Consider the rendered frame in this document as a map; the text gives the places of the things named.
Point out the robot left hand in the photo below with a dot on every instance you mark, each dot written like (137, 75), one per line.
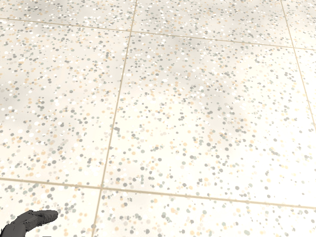
(28, 221)

